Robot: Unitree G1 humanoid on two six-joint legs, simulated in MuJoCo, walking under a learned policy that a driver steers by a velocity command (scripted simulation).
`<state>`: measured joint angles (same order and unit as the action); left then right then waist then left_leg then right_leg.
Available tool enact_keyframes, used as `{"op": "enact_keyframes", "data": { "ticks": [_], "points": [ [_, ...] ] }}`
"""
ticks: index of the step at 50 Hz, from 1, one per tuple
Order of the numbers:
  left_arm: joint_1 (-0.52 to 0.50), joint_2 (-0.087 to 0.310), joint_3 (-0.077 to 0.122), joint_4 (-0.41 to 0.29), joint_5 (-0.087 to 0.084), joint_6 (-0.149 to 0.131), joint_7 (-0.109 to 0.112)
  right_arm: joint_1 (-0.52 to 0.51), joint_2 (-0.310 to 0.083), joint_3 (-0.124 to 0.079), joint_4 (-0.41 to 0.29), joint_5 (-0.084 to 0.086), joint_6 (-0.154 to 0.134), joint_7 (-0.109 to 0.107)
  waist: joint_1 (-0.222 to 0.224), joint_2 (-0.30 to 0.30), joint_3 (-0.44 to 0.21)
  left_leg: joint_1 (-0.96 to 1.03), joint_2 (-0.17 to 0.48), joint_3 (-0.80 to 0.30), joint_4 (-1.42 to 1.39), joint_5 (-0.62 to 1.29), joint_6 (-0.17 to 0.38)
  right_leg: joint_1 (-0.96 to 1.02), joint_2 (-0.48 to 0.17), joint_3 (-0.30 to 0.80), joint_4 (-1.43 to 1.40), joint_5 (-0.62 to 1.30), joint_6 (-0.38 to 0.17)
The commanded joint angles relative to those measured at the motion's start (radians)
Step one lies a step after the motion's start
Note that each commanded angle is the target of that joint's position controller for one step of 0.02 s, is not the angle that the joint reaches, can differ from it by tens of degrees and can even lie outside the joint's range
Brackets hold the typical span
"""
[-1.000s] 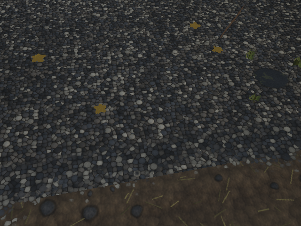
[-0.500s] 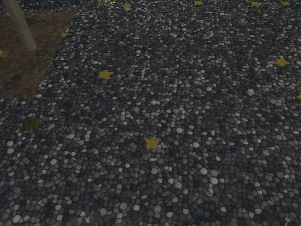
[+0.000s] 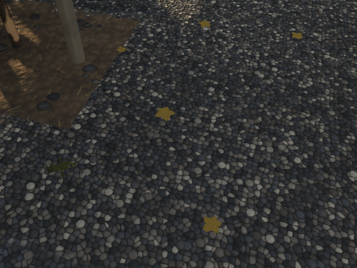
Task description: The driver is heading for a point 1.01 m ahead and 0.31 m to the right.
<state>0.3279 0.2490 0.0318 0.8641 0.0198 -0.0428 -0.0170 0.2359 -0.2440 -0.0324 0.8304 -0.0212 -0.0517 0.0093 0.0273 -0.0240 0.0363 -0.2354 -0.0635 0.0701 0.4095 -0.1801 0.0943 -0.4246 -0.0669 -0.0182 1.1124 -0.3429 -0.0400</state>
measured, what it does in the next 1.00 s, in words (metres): walks ahead, turning right: right foot, then left foot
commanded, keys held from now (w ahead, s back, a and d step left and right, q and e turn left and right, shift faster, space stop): w+e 0.80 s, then w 0.20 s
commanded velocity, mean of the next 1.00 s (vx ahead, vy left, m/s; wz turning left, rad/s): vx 0.50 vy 0.00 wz -0.42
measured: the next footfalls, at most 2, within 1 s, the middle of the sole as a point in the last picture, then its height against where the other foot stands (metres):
right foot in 0.38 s outside the picture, level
left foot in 0.90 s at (204, 219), level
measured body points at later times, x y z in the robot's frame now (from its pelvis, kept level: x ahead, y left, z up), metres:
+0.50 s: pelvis +0.26 -0.07 -0.01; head +0.29 -0.08 +0.43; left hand +0.45 +0.17 -0.13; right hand +0.25 -0.33 -0.15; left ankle +0.16 +0.08 -0.64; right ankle +0.30 -0.13 -0.74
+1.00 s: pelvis +0.54 -0.11 -0.01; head +0.57 -0.11 +0.44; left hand +0.69 +0.13 -0.14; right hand +0.56 -0.41 -0.11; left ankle +0.64 -0.05 -0.74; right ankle +0.36 -0.14 -0.66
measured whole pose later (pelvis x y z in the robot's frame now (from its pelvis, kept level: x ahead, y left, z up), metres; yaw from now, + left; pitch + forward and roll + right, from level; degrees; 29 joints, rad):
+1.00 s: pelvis +0.54 -0.11 -0.01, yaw -29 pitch +1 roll +0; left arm 0.37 0.30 0.07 0.85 0.02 -0.04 -0.01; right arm 0.15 -0.26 -0.03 0.75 -0.04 -0.07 0.00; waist 0.04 -0.03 0.03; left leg -0.37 -0.03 0.03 0.53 -0.18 0.04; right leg -0.26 0.11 0.11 1.06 -0.41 -0.08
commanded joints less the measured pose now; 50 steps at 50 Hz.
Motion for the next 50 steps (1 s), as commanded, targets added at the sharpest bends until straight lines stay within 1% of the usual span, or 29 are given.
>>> {"op": "enact_keyframes", "data": {
  "ticks": [1,6,10,13,14,16,18,19,20,21,22,23,24,25,26,28,30,34,38,40,42,43,44,45,46,47,48,49,50],
  "points": [
    [0.077,0.062,0.021,-0.021,0.010,0.018,-0.013,0.059,-0.104,-0.027,-0.015,0.008,-0.036,-0.005,0.003,0.092,-0.022,0.097,0.281,-0.215,-0.256,0.263,0.130,-0.117,-0.027,0.044,-0.014,0.059,0.008],
    [-0.100,0.054,0.024,-0.068,0.005,0.020,-0.023,0.117,-0.109,-0.027,0.027,0.003,-0.049,-0.007,-0.030,0.071,0.042,0.141,0.268,-0.090,-0.314,0.244,0.094,-0.256,-0.021,0.070,-0.168,0.255,0.020],
    [-0.228,0.035,0.010,-0.110,0.008,0.015,-0.033,0.147,-0.108,-0.022,0.052,0.004,-0.055,-0.015,-0.061,0.078,0.067,0.184,0.265,0.003,-0.314,0.320,0.069,-0.235,-0.006,0.002,-0.350,0.366,0.007],
    [-0.305,0.034,0.004,-0.148,0.012,0.012,-0.041,0.196,-0.120,-0.023,0.083,0.001,-0.048,-0.026,-0.083,0.074,0.081,0.285,0.289,0.044,-0.268,0.436,0.054,-0.232,0.011,-0.053,-0.451,0.333,-0.026],
    [-0.311,0.037,0.005,-0.156,0.013,0.011,-0.042,0.201,-0.128,-0.023,0.090,-0.001,-0.045,-0.030,-0.080,0.077,0.076,0.321,0.298,0.058,-0.234,0.512,0.046,-0.220,0.024,-0.070,-0.475,0.297,-0.041],
    [-0.275,0.049,0.011,-0.155,0.015,0.012,-0.038,0.189,-0.152,-0.027,0.094,-0.004,-0.038,-0.037,-0.053,0.101,0.035,0.368,0.305,0.093,-0.111,0.818,0.028,-0.133,0.080,-0.117,-0.501,0.201,-0.081],
    [-0.125,0.081,0.030,-0.117,0.020,0.008,-0.028,0.176,-0.180,-0.033,0.094,-0.009,-0.022,-0.042,0.013,0.120,-0.062,0.371,0.306,0.123,0.152,1.017,0.017,0.044,0.154,-0.142,-0.532,0.106,-0.130],
    [0.029,0.114,0.049,-0.071,0.030,0.001,-0.021,0.165,-0.187,-0.034,0.084,-0.005,-0.016,-0.043,0.085,0.094,-0.146,0.261,0.288,0.141,0.375,0.888,-0.002,0.263,0.159,-0.100,-0.607,0.138,-0.168],
    [0.160,0.224,0.086,-0.049,0.040,0.003,-0.004,0.169,-0.142,-0.020,0.036,0.011,-0.023,-0.035,0.130,-0.032,-0.261,-0.029,0.227,0.157,0.719,0.513,-0.039,0.558,-0.058,0.206,-0.639,0.041,-0.261],
    [0.109,0.296,0.105,-0.066,0.012,0.012,-0.002,0.167,-0.098,-0.017,-0.024,0.016,-0.034,-0.018,0.063,-0.223,-0.337,-0.388,-0.008,0.048,1.042,-0.346,-0.084,0.745,-0.300,0.760,-0.777,0.185,-0.411],
    [0.097,0.270,0.103,-0.059,-0.018,0.020,0.000,0.066,-0.143,-0.024,-0.038,-0.003,-0.041,-0.014,0.088,-0.045,-0.276,-0.488,0.064,-0.125,1.063,-0.273,-0.071,0.710,-0.264,0.670,-0.794,0.225,-0.390],
    [0.045,0.222,0.091,-0.056,-0.019,0.021,0.008,0.033,-0.123,-0.016,-0.057,0.007,-0.054,-0.010,0.057,-0.006,-0.150,-0.504,0.112,-0.124,0.993,-0.190,-0.068,0.575,-0.242,0.539,-0.811,0.272,-0.355],
    [0.007,0.169,0.077,-0.055,-0.015,0.019,0.010,0.039,-0.119,-0.016,-0.051,0.007,-0.058,-0.010,0.012,0.056,-0.063,-0.453,0.146,-0.116,0.887,-0.156,-0.071,0.437,-0.192,0.451,-0.839,0.352,-0.303],
    [-0.027,0.144,0.068,-0.056,-0.019,0.015,0.013,0.035,-0.116,-0.016,-0.056,-0.009,-0.043,-0.011,-0.023,0.059,-0.024,-0.401,0.164,-0.118,0.820,-0.155,-0.084,0.342,-0.141,0.386,-0.856,0.413,-0.274],
    [-0.051,0.131,0.062,-0.064,-0.022,0.010,0.013,0.074,-0.103,-0.012,-0.047,-0.023,-0.021,-0.009,-0.050,0.047,-0.032,-0.339,0.169,-0.115,0.784,-0.146,-0.099,0.282,-0.112,0.335,-0.879,0.435,-0.263],
    [-0.032,0.148,0.065,-0.057,-0.021,-0.009,0.009,0.073,-0.092,-0.011,-0.058,-0.031,0.008,-0.004,-0.062,0.015,-0.033,-0.316,0.168,-0.095,0.713,-0.147,-0.124,0.232,-0.082,0.300,-0.889,0.511,-0.274],
    [-0.011,0.170,0.071,-0.055,-0.020,-0.015,0.009,0.009,-0.087,-0.010,-0.084,-0.029,0.016,0.001,-0.050,0.005,-0.019,-0.343,0.168,-0.075,0.615,-0.072,-0.144,0.213,-0.047,0.277,-0.912,0.465,-0.256],
    [0.060,0.178,0.076,-0.046,-0.022,-0.011,0.008,-0.155,-0.083,-0.005,-0.141,-0.020,0.017,0.007,0.012,-0.026,-0.001,-0.399,0.152,-0.073,0.406,0.099,-0.160,0.267,-0.020,0.292,-0.909,0.415,-0.209],
    [0.124,0.185,0.079,-0.041,-0.012,-0.007,0.015,-0.269,-0.090,0.001,-0.184,-0.011,0.006,0.012,0.061,-0.038,-0.004,-0.407,0.116,-0.078,0.272,0.149,-0.151,0.363,-0.033,0.334,-0.852,0.486,-0.194],
    [0.129,0.195,0.082,-0.047,-0.005,-0.005,0.021,-0.293,-0.102,0.002,-0.202,-0.007,-0.002,0.012,0.063,-0.046,-0.005,-0.374,0.097,-0.088,0.214,0.123,-0.138,0.394,-0.050,0.366,-0.809,0.534,-0.182],
    [0.092,0.203,0.082,-0.058,-0.002,-0.009,0.028,-0.225,-0.121,-0.003,-0.188,-0.007,-0.011,0.010,0.023,-0.059,-0.016,-0.249,0.083,-0.090,0.139,0.083,-0.108,0.384,-0.067,0.378,-0.773,0.565,-0.149],
    [0.074,0.206,0.081,-0.060,-0.001,-0.013,0.027,-0.158,-0.136,-0.010,-0.167,-0.007,-0.016,0.005,-0.008,-0.062,-0.034,-0.140,0.062,-0.078,0.115,0.047,-0.088,0.363,-0.064,0.375,-0.724,0.639,-0.131],
    [0.064,0.203,0.077,-0.057,-0.005,-0.018,0.024,-0.043,-0.151,-0.021,-0.130,-0.011,-0.025,-0.004,-0.064,-0.030,-0.083,0.009,0.041,-0.059,0.056,0.049,-0.065,0.346,-0.026,0.342,-0.597,0.710,-0.110],
    [0.072,0.169,0.065,-0.057,-0.011,-0.026,0.017,0.083,-0.193,-0.035,-0.105,-0.026,-0.039,-0.016,-0.120,0.034,-0.173,0.205,0.134,-0.145,0.025,0.006,-0.024,0.269,0.036,0.284,-0.389,0.626,-0.085],
    [0.128,0.081,0.042,-0.085,-0.029,-0.033,0.015,0.202,-0.272,-0.050,-0.107,-0.046,-0.039,-0.029,-0.131,0.175,-0.307,0.433,0.387,-0.483,-0.020,-0.177,0.046,0.080,0.129,0.185,-0.095,0.246,-0.054],
    [0.218,0.100,0.045,-0.086,-0.025,-0.028,0.013,0.186,-0.316,-0.070,-0.076,-0.025,-0.020,-0.023,-0.067,0.362,-0.330,0.472,0.499,-0.879,-0.161,-0.239,0.148,-0.128,0.218,0.128,0.067,-0.188,-0.041],
    [0.169,0.149,0.049,-0.056,0.002,-0.014,0.020,0.094,-0.213,-0.052,-0.101,-0.012,-0.012,-0.014,-0.046,0.150,-0.163,0.343,0.467,-0.785,-0.163,-0.352,0.143,-0.198,0.135,0.162,0.138,-0.117,-0.048],
    [0.073,0.143,0.046,-0.066,0.010,-0.014,0.008,0.040,-0.143,-0.035,-0.107,-0.004,-0.014,-0.007,-0.056,0.050,-0.067,0.224,0.405,-0.624,-0.174,-0.301,0.125,-0.188,0.108,0.156,0.107,-0.042,-0.045],
    [0.038,0.123,0.042,-0.078,0.007,-0.013,0.001,0.013,-0.116,-0.026,-0.099,-0.010,-0.017,-0.006,-0.038,0.053,-0.024,0.154,0.352,-0.502,-0.197,-0.182,0.096,-0.168,0.080,0.148,0.052,-0.004,-0.040]
  ]
}}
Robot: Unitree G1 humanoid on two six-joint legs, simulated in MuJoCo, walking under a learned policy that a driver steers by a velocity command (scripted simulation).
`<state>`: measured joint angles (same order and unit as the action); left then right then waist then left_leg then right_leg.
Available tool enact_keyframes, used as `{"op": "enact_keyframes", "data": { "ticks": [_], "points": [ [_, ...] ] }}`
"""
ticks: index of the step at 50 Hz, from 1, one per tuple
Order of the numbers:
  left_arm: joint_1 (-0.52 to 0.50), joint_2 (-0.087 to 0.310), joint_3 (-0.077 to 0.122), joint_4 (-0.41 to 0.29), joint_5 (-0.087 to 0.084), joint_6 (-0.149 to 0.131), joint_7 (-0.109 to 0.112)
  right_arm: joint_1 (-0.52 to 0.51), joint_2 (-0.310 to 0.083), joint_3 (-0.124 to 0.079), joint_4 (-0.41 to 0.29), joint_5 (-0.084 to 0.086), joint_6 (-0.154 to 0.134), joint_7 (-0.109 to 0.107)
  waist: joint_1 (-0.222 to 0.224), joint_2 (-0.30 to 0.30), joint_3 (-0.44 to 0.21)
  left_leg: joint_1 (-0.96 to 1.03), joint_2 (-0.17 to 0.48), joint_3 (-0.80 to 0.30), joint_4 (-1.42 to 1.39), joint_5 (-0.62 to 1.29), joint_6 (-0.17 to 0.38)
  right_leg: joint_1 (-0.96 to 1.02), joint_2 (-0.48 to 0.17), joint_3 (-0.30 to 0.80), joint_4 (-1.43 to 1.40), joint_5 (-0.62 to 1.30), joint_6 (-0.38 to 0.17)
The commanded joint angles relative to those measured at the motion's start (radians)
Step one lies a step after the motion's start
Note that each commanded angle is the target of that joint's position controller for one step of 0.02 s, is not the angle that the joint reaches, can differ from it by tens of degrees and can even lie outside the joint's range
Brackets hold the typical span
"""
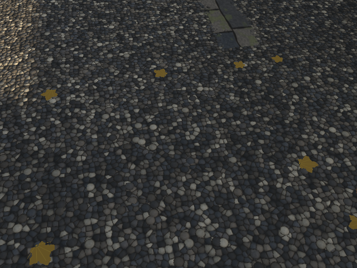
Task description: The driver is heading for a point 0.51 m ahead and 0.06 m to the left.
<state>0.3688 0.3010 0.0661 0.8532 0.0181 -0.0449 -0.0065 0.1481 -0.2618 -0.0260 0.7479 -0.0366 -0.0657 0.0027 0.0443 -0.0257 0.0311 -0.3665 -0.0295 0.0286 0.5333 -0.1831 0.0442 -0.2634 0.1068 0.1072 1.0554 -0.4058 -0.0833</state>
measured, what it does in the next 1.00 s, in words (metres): walks ahead: right foot, then left foot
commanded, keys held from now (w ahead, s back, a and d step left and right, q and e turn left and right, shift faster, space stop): w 0.42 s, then w+q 0.16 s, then no key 0.42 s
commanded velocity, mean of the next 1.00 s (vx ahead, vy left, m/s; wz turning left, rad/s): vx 0.39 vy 0.00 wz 0.02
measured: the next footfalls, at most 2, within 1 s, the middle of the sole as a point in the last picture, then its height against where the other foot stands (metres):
right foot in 0.40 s outside the picture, level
left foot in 0.88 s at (173, 246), level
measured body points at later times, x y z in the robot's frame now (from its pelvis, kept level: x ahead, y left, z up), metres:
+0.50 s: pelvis +0.25 -0.04 +0.00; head +0.28 -0.06 +0.45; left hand +0.43 +0.20 -0.10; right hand +0.23 -0.30 -0.15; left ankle +0.12 +0.09 -0.65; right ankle +0.31 -0.11 -0.73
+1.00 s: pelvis +0.44 -0.02 +0.00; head +0.47 -0.01 +0.45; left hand +0.43 +0.21 -0.16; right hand +0.56 -0.25 -0.13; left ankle +0.52 +0.05 -0.73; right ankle +0.36 -0.14 -0.68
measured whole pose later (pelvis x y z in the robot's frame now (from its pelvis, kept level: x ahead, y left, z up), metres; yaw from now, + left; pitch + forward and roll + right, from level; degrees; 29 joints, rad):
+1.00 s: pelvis +0.44 -0.02 +0.00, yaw +4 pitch -1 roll -1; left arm 0.30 0.19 0.02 1.01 0.01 -0.02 0.02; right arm 0.16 -0.18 -0.01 0.94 -0.01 -0.04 -0.02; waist 0.02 -0.01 0.07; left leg -0.34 -0.04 0.08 0.48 -0.13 0.08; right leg -0.26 0.01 -0.03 0.93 -0.55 -0.03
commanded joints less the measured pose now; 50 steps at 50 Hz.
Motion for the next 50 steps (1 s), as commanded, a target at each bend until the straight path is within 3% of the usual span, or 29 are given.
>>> {"op": "enact_keyframes", "data": {
  "ticks": [1,3,5,11,14,17,19,20,21,22,23,24,25,26,27,29,31,33,37,40,42,43,44,45,46,47,48,49,50],
  "points": [
    [-0.023,0.066,0.006,-0.075,0.019,-0.004,-0.016,0.114,-0.092,-0.029,0.002,0.007,-0.010,-0.002,-0.046,0.097,-0.003,0.251,0.281,-0.378,-0.331,-0.066,0.132,-0.311,-0.113,0.016,0.064,0.071,0.011],
    [-0.001,0.050,-0.001,-0.065,0.025,0.009,-0.024,0.152,-0.100,-0.030,0.032,0.015,-0.029,0.003,-0.033,0.133,-0.024,0.236,0.254,-0.293,-0.336,0.128,0.136,-0.272,-0.107,-0.005,0.041,0.090,0.026],
    [-0.045,0.046,-0.005,-0.078,0.026,0.013,-0.028,0.182,-0.108,-0.034,0.057,0.025,-0.041,0.008,-0.030,0.124,-0.020,0.258,0.251,-0.240,-0.356,0.208,0.153,-0.321,-0.119,-0.021,0.005,0.123,0.040],
    [-0.298,-0.007,-0.042,-0.152,0.018,0.005,-0.043,0.251,-0.108,-0.035,0.113,0.030,-0.033,0.012,-0.079,0.118,0.025,0.254,0.196,-0.103,-0.404,0.274,0.139,-0.321,-0.168,-0.137,-0.319,0.321,0.074],
    [-0.359,0.003,-0.045,-0.167,0.012,0.002,-0.038,0.299,-0.130,-0.041,0.141,0.027,-0.029,0.012,-0.096,0.118,0.027,0.290,0.219,-0.096,-0.374,0.330,0.128,-0.260,-0.150,-0.165,-0.426,0.335,0.059],
    [-0.360,0.024,-0.039,-0.173,0.014,-0.003,-0.028,0.305,-0.144,-0.045,0.162,0.023,-0.019,0.005,-0.080,0.116,0.030,0.353,0.259,-0.105,-0.311,0.431,0.115,-0.207,-0.132,-0.170,-0.487,0.269,0.021],
    [-0.208,0.040,-0.025,-0.120,0.024,-0.015,-0.016,0.292,-0.149,-0.044,0.172,0.027,-0.011,0.002,-0.003,0.085,-0.040,0.355,0.227,-0.059,-0.108,0.634,0.088,0.003,-0.082,-0.191,-0.587,0.255,-0.016],
    [-0.050,0.081,-0.008,-0.067,0.038,-0.026,-0.005,0.295,-0.127,-0.036,0.168,0.028,-0.010,0.000,0.055,0.045,-0.138,0.260,0.181,-0.021,0.086,0.568,0.067,0.226,-0.119,-0.143,-0.600,0.246,-0.049],
    [0.103,0.176,0.017,-0.050,0.059,-0.031,0.008,0.307,-0.055,-0.014,0.117,0.043,-0.013,0.004,0.098,-0.109,-0.279,0.009,0.100,0.038,0.417,0.197,0.030,0.498,-0.398,0.195,-0.642,0.120,-0.126],
    [0.111,0.220,0.034,-0.036,0.024,-0.014,0.008,0.366,-0.052,-0.020,0.119,0.045,-0.008,0.001,0.064,-0.258,-0.339,-0.215,-0.037,0.005,0.661,-0.343,0.021,0.569,-0.549,0.556,-0.780,0.080,-0.213],
    [0.018,0.152,0.019,-0.052,0.003,-0.008,0.006,0.299,-0.127,-0.040,0.127,0.023,0.001,-0.006,0.039,-0.091,-0.183,-0.290,0.031,-0.083,0.711,-0.294,0.035,0.448,-0.503,0.436,-0.788,0.052,-0.186],
    [-0.063,0.089,0.002,-0.064,0.002,-0.014,0.003,0.250,-0.101,-0.037,0.120,0.026,-0.001,0.002,0.012,-0.049,-0.079,-0.280,0.067,-0.091,0.680,-0.212,0.038,0.315,-0.459,0.303,-0.818,0.099,-0.163],
    [-0.102,0.046,-0.009,-0.061,0.005,-0.023,0.002,0.240,-0.077,-0.034,0.126,0.032,0.003,0.006,-0.017,-0.033,-0.026,-0.236,0.097,-0.089,0.620,-0.160,0.036,0.218,-0.411,0.197,-0.861,0.159,-0.121],
    [-0.116,0.018,-0.018,-0.049,0.003,-0.032,0.004,0.237,-0.070,-0.036,0.134,0.018,0.017,0.011,-0.041,-0.040,0.009,-0.199,0.111,-0.092,0.580,-0.130,0.030,0.155,-0.359,0.110,-0.889,0.215,-0.076],
    [-0.113,0.026,-0.017,-0.042,0.004,-0.041,0.008,0.274,-0.053,-0.033,0.146,0.009,0.030,0.019,-0.058,-0.082,-0.004,-0.157,0.111,-0.085,0.573,-0.110,0.020,0.128,-0.361,0.067,-0.902,0.265,-0.074],
    [-0.081,0.029,-0.013,-0.021,-0.001,-0.061,0.008,0.251,-0.044,-0.036,0.146,0.008,0.044,0.028,-0.066,-0.054,0.006,-0.178,0.110,-0.082,0.576,-0.066,0.010,0.125,-0.352,0.003,-0.927,0.354,-0.078],
    [-0.054,0.032,-0.013,0.002,-0.003,-0.070,0.011,0.196,-0.036,-0.038,0.133,0.006,0.048,0.029,-0.069,-0.019,0.033,-0.223,0.101,-0.078,0.532,-0.020,-0.006,0.137,-0.346,-0.069,-0.912,0.620,-0.085],
    [-0.034,0.026,-0.018,0.025,-0.004,-0.067,0.012,0.157,-0.016,-0.033,0.121,0.004,0.047,0.025,-0.075,-0.028,0.029,-0.223,0.085,-0.053,0.443,0.025,-0.021,0.147,-0.324,-0.153,-0.867,0.863,-0.084],
    [-0.003,0.022,-0.027,0.069,-0.009,-0.055,0.017,0.036,0.022,-0.007,0.097,0.009,0.040,0.021,-0.039,-0.066,0.015,-0.104,0.046,0.036,0.168,0.154,-0.019,0.153,-0.279,-0.231,-0.824,0.974,-0.065],
    [0.029,0.031,-0.027,0.109,-0.007,-0.042,0.024,0.037,0.007,-0.004,0.106,0.006,0.033,0.007,-0.036,-0.075,-0.004,-0.055,0.028,0.046,0.085,0.126,0.009,0.233,-0.309,-0.208,-0.747,1.024,-0.067],
    [0.018,0.038,-0.024,0.124,-0.008,-0.033,0.031,0.095,-0.015,-0.010,0.133,0.001,0.022,-0.003,-0.062,-0.076,-0.019,0.013,0.008,0.044,0.011,0.090,0.040,0.267,-0.318,-0.186,-0.648,1.051,-0.058],
    [0.008,0.039,-0.024,0.131,-0.013,-0.028,0.033,0.169,-0.024,-0.015,0.163,-0.006,0.009,-0.009,-0.102,-0.041,-0.046,0.109,0.001,0.039,-0.097,0.180,0.056,0.262,-0.293,-0.196,-0.541,0.998,-0.035],
    [0.032,0.035,-0.026,0.129,-0.017,-0.028,0.034,0.240,-0.078,-0.027,0.187,-0.015,-0.008,-0.015,-0.119,0.028,-0.111,0.274,0.090,-0.037,-0.120,0.551,0.076,0.186,-0.247,-0.214,-0.407,0.794,0.001],
    [0.139,-0.046,-0.048,0.121,-0.038,-0.028,0.035,0.316,-0.155,-0.046,0.202,-0.020,-0.007,-0.020,-0.097,0.191,-0.262,0.555,0.344,-0.251,-0.009,1.088,0.209,-0.008,-0.155,-0.238,-0.150,0.243,0.033],
    [0.164,-0.041,-0.044,0.157,-0.052,-0.002,0.033,0.314,-0.106,-0.034,0.208,0.030,0.005,-0.020,-0.103,0.196,-0.378,0.565,0.442,-0.395,-0.045,1.152,0.335,-0.053,-0.059,-0.146,-0.002,-0.235,0.050],
    [0.107,-0.003,-0.030,0.150,-0.026,0.018,0.033,0.237,-0.095,-0.028,0.190,0.048,0.014,-0.018,-0.082,0.121,-0.283,0.436,0.410,-0.334,-0.111,0.928,0.324,-0.077,-0.093,-0.080,0.027,-0.259,0.053],
    [0.035,-0.013,-0.028,0.139,-0.004,0.026,0.031,0.154,-0.069,-0.019,0.180,0.040,0.022,-0.024,-0.068,0.107,-0.162,0.319,0.371,-0.304,-0.175,0.716,0.292,-0.109,-0.103,-0.075,0.018,-0.227,0.055],
    [0.005,-0.033,-0.031,0.142,0.005,0.035,0.031,0.096,-0.034,-0.006,0.175,0.031,0.028,-0.032,-0.041,0.087,-0.072,0.200,0.325,-0.248,-0.231,0.580,0.247,-0.091,-0.128,-0.069,-0.046,-0.165,0.062],
    [0.009,-0.047,-0.033,0.148,0.010,0.046,0.032,0.054,-0.016,0.001,0.174,0.026,0.033,-0.039,-0.012,0.102,-0.038,0.109,0.280,-0.197,-0.267,0.476,0.206,-0.037,-0.141,-0.070,-0.123,-0.110,0.073]
  ]
}}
